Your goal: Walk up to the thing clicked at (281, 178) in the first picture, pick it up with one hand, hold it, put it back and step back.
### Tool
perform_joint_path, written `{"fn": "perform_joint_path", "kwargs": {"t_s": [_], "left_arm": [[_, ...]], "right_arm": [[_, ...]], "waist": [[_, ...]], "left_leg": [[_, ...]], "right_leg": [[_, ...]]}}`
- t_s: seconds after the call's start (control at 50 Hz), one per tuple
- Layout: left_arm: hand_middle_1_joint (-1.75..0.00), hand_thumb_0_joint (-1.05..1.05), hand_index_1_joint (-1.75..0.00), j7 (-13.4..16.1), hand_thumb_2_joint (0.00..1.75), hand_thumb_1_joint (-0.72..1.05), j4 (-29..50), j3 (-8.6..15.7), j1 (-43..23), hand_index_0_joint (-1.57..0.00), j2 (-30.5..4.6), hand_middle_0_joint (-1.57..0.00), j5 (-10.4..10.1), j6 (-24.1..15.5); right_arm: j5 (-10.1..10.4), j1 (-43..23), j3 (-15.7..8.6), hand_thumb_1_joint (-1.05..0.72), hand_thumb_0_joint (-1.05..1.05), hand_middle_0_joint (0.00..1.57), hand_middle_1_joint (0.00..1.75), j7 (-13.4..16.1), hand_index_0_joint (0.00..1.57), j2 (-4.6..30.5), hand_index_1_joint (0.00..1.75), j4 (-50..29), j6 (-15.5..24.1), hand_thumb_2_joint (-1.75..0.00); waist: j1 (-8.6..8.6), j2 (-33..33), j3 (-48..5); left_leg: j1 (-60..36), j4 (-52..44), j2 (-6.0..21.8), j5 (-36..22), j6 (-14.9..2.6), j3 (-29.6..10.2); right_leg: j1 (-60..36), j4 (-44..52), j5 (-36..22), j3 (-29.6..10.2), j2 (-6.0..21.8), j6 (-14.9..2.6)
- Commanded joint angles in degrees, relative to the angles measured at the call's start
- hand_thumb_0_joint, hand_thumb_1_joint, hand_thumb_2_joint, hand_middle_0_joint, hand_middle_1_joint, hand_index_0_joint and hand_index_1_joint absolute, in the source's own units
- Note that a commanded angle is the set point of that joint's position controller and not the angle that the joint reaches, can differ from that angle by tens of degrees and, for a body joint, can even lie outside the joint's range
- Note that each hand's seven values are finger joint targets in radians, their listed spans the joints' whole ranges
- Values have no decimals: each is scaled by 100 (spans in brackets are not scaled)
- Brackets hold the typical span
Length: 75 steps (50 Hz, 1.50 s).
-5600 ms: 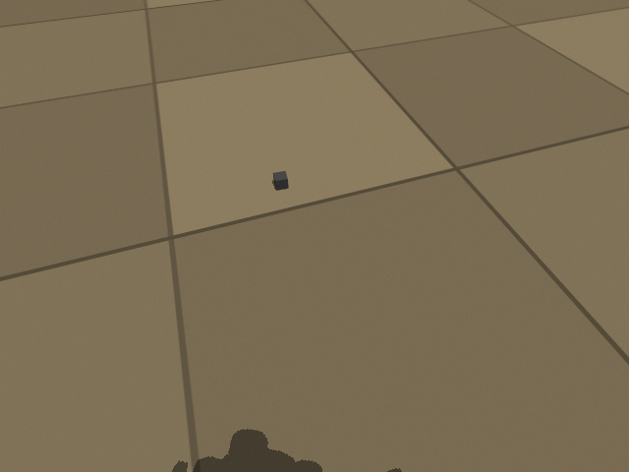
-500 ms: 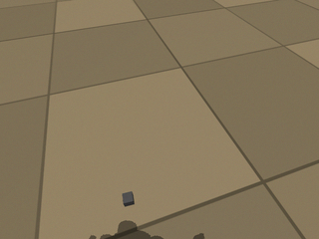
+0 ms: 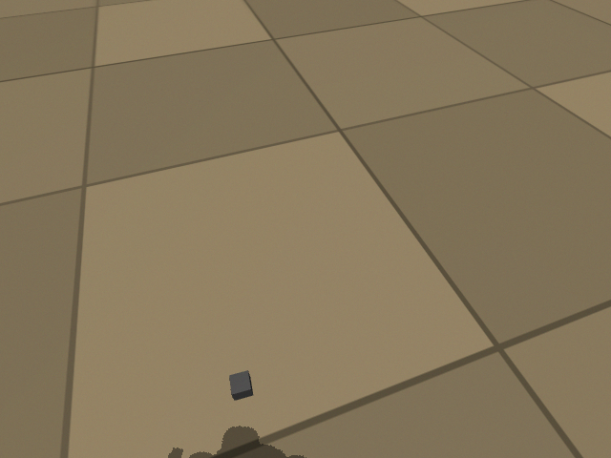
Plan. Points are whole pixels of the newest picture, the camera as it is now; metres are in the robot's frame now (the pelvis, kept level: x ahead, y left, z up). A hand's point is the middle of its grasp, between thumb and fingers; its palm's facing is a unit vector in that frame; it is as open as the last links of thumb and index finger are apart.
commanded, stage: walk up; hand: left
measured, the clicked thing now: (241, 385) +0.45 +0.25 -0.75
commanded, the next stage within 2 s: stand in 0.12 s
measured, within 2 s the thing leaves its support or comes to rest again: neither
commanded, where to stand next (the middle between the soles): +0.06 +0.01 m, yaw +1 degrees
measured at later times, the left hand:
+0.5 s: hand out of the picture +0.08 +0.25 -0.16, palm faces -0.03 -0.94 -0.34, open 7.3 cm
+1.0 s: hand out of the picture +0.08 +0.24 -0.16, palm faces -0.03 -0.94 -0.35, open 7.3 cm
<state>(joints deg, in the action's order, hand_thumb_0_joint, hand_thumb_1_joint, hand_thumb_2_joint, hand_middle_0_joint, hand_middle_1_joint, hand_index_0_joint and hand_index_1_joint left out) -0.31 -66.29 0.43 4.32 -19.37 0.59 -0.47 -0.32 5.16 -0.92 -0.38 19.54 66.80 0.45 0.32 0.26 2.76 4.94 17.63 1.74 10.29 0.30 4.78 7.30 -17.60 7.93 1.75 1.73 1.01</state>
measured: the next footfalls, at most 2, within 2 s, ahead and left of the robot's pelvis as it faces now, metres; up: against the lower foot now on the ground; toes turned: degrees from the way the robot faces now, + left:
none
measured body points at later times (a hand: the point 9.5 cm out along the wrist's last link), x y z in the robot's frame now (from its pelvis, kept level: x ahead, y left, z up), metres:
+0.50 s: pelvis +0.00 +0.00 +0.00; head +0.01 -0.01 +0.45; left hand +0.08 +0.30 -0.13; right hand +0.08 -0.30 -0.14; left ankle -0.01 +0.12 -0.75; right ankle +0.02 -0.13 -0.75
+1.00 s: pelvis +0.01 -0.01 +0.00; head +0.02 -0.01 +0.45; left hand +0.08 +0.29 -0.13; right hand +0.09 -0.31 -0.14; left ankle -0.01 +0.12 -0.75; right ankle +0.02 -0.13 -0.75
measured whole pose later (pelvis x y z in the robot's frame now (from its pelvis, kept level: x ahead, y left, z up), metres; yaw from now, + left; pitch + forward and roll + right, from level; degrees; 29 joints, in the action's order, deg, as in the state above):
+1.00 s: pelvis +0.01 -0.01 +0.00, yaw +1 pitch -2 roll +0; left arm -0.1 -65.1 -0.9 6.0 -20.1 0.6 -0.9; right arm -0.6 6.0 -0.4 -0.3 19.7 66.1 0.4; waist 0.2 0.3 2.4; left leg 4.5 16.9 2.2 10.4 1.2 3.6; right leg 6.8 -17.5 8.8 2.9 1.3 0.3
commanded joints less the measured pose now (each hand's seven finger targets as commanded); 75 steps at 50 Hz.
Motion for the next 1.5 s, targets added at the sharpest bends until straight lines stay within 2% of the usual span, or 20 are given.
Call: {"fn": "perform_joint_path", "kwargs": {"t_s": [0.0, 0.08, 0.1, 0.2, 0.24, 0.4, 0.44, 0.52, 0.78, 0.88, 0.94, 1.14, 1.26, 1.3, 1.38, 1.48], "left_arm": [[-30, 0, -30, 52, 90, 90, 347, 235, -280, -20, -1191, -20, -2, -101], [-30, 0, -30, 56, 90, 90, 367, 235, -266, -20, -1189, -20, 2, -106], [-30, 0, -30, 66, 90, 90, 390, 195, -283, -20, -1257, -20, -6, -114], [-30, 0, -30, 60, 90, 90, 407, 174, -223, -20, -1227, -20, -10, -114], [-30, 0, -30, 67, 90, 90, 432, 161, -219, -20, -1244, -20, 1, -131], [-30, 0, -30, 83, 90, 90, 453, 136, -180, -20, -1283, -20, 1, -146], [-30, 0, -30, 75, 90, 90, 455, 140, -197, -20, -1273, -20, -13, -138], [-30, 0, -30, 81, 90, 90, 467, 132, -179, -20, -1294, -20, -12, -156], [-30, 0, -30, 79, 90, 90, 458, 110, -91, -20, -1298, -20, -6, -152], [-30, 0, -30, 75, 90, 90, 474, 123, -135, -20, -1300, -20, -16, -145], [-30, 0, -30, 83, 90, 90, 483, 133, -131, -20, -1335, -20, -10, -148], [-30, 0, -30, 82, 90, 90, 486, 115, -120, -20, -1281, -20, -16, -135], [-30, 0, -30, 87, 90, 90, 465, 134, -103, -20, -1324, -20, -4, -148], [-30, 0, -30, 85, 90, 90, 456, 120, -57, -20, -1314, -20, -11, -150], [-30, 0, -30, 96, 90, 90, 487, 137, -120, -20, -1326, -20, -7, -155], [-30, 0, -30, 93, 90, 90, 467, 130, -83, -20, -1321, -20, -19, -155]], "right_arm": [[-22, -274, -185, -90, 0, 20, 30, 55, 20, 1234, 30, -409, 140, -90], [-21, -280, -187, -90, 0, 20, 30, 52, 20, 1228, 30, -426, 130, -90], [-35, -236, -170, -90, 0, 20, 30, 67, 20, 1194, 30, -411, 127, -90], [-34, -260, -165, -90, 0, 20, 30, 68, 20, 1242, 30, -404, 137, -90], [-46, -251, -165, -90, 0, 20, 30, 60, 20, 1226, 30, -413, 144, -90], [-45, -222, -159, -90, 0, 20, 30, 56, 20, 1207, 30, -395, 131, -90], [-41, -190, -148, -90, 0, 20, 30, 62, 20, 1219, 30, -382, 130, -90], [-50, -181, -148, -90, 0, 20, 30, 53, 20, 1214, 30, -408, 137, -90], [-38, -141, -131, -90, 0, 20, 30, 49, 20, 1218, 30, -413, 119, -90], [-47, -93, -116, -90, 0, 20, 30, 62, 20, 1223, 30, -417, 130, -90], [-42, -151, -135, -90, 0, 20, 30, 67, 20, 1238, 30, -430, 138, -90], [-46, -95, -130, -90, 0, 20, 30, 71, 20, 1237, 30, -418, 122, -90], [-35, -145, -145, -90, 0, 20, 30, 70, 20, 1254, 30, -442, 129, -90], [-33, -101, -133, -90, 0, 20, 30, 60, 20, 1233, 30, -424, 114, -90], [-39, -104, -141, -90, 0, 20, 30, 69, 20, 1243, 30, -464, 121, -90], [-35, -78, -119, -90, 0, 20, 30, 76, 20, 1213, 30, -442, 124, -90]], "waist": [[-22, -59, -464], [-28, -66, -419], [24, -111, -490], [-1, 50, -437], [5, 52, -516], [8, -24, -504], [18, -17, -439], [22, -62, -558], [-12, -91, -390], [5, 20, -430], [-7, -44, -553], [-18, 1, -405], [-20, -78, -470], [-27, -154, -378], [10, 24, -600], [-16, -66, -422]], "left_leg": [[-45, -343, 684, -493, -127, -661], [-65, -340, 688, -400, -132, -643], [-42, -404, 731, -505, -93, -683], [-7, -438, 701, -349, -68, -681], [-53, -404, 727, -594, -87, -685], [-45, -360, 716, -672, -71, -697], [24, -390, 688, -453, -71, -672], [-92, -350, 729, -722, -84, -692], [36, -348, 702, -502, -66, -716], [25, -377, 696, -597, -57, -699], [-133, -331, 743, -867, -57, -719], [37, -368, 710, -649, -34, -715], [-110, -345, 725, -840, -48, -725], [-36, -358, 696, -632, -47, -722], [-163, -300, 732, -891, -81, -693], [-98, -335, 738, -924, -56, -708]], "right_leg": [[-61, 240, -585, -569, 585, -140], [13, 258, -502, -572, 575, -150], [-66, 251, -443, -572, 629, -181], [-19, 288, -256, -601, 626, -187], [-95, 249, -492, -589, 656, -194], [-88, 256, -552, -557, 651, -190], [-81, 293, -406, -589, 658, -198], [-164, 222, -671, -560, 676, -210], [-124, 313, -390, -556, 664, -198], [-152, 280, -560, -562, 671, -205], [-193, 204, -792, -531, 678, -224], [-144, 249, -496, -531, 657, -222], [-134, 227, -711, -499, 641, -212], [-102, 302, -524, -508, 630, -200], [-267, 210, -921, -540, 689, -245], [-211, 233, -933, -507, 657, -224]]}}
